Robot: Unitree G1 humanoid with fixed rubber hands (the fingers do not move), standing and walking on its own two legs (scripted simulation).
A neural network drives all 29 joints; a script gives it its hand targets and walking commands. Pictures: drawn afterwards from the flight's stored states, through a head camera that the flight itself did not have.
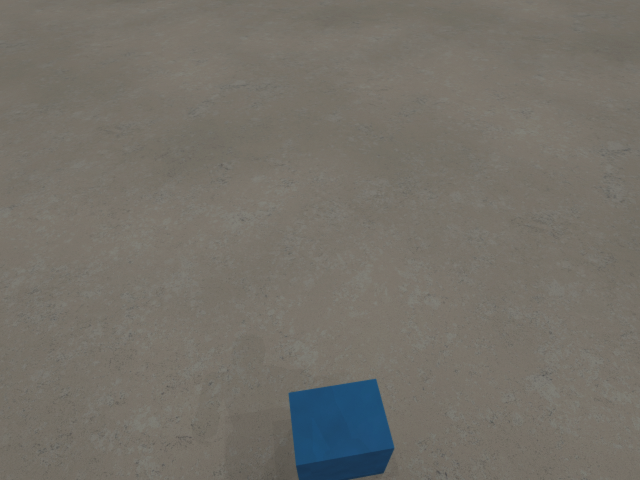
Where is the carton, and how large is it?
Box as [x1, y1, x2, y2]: [289, 379, 393, 479]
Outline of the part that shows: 375,379 289,393 295,460 299,479 349,479 383,472 392,452 393,444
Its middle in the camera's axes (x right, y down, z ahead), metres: +0.05 +0.53 +1.05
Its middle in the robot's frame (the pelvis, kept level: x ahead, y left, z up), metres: +0.39 -0.04 -0.65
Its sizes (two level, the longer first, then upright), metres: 0.234 0.170 0.239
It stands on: the floor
